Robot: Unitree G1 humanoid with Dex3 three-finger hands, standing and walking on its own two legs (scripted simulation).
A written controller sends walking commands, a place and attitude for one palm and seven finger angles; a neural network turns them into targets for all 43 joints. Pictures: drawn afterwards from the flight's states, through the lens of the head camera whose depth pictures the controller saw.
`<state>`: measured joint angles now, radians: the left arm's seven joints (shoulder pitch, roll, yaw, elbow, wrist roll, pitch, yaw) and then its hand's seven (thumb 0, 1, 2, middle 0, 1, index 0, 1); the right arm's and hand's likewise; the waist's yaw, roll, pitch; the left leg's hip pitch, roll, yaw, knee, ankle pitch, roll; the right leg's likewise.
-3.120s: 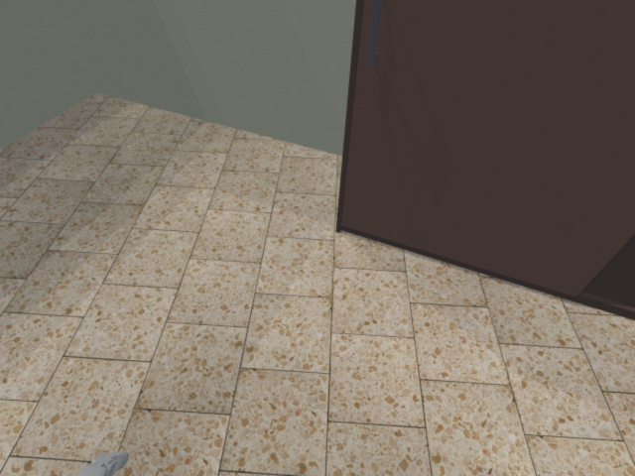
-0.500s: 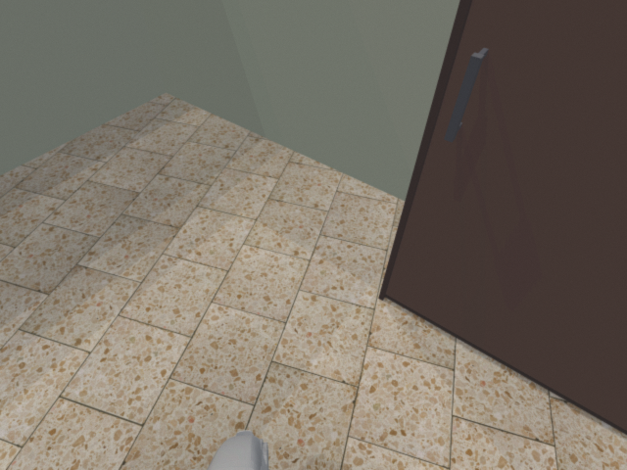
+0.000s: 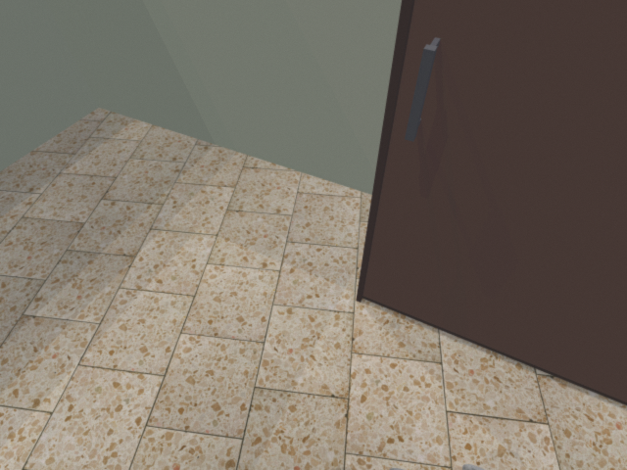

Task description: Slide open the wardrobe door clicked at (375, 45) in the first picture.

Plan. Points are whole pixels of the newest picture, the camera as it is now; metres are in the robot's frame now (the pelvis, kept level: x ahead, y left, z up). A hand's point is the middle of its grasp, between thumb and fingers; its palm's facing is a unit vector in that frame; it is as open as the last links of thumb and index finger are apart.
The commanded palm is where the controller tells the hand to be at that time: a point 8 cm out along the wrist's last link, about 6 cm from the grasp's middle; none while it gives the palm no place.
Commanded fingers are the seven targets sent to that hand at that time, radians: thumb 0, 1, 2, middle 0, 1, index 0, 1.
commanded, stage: turn to face it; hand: left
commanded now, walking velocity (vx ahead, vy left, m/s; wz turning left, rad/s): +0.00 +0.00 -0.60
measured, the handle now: (422, 92) +0.73 -0.13 +0.10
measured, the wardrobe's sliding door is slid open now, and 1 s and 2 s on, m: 0.00 0.00 0.00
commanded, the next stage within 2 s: take the last steps up to it in 0.58 s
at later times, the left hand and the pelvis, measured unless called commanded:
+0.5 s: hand out of the picture +0.13 +0.16 -0.15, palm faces -0.18 -0.96 -0.22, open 7.4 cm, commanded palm none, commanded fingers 0.00 0.90 0.90 -0.20 -0.30 -0.20 -0.30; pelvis +0.01 -0.02 +0.01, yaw -14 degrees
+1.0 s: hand (243, 458) +0.16 +0.12 -0.16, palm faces -0.39 -0.90 -0.21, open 7.4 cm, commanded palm none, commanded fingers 0.00 0.90 0.90 -0.20 -0.30 -0.20 -0.30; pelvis +0.02 -0.02 +0.00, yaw -23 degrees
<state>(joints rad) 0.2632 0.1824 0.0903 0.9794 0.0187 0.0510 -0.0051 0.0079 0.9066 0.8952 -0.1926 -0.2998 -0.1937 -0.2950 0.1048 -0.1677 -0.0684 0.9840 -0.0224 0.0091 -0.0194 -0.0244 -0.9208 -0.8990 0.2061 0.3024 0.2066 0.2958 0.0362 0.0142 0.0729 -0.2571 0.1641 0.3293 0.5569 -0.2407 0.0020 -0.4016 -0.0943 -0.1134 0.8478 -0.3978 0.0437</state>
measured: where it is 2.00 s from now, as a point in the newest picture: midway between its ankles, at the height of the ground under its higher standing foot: (364, 464)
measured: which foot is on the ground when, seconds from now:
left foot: down 0.00-0.06, up 0.08-0.56, down 0.58-1.00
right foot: up 0.00-0.04, down 0.06-0.58, up 0.60-0.96, down 0.98-1.00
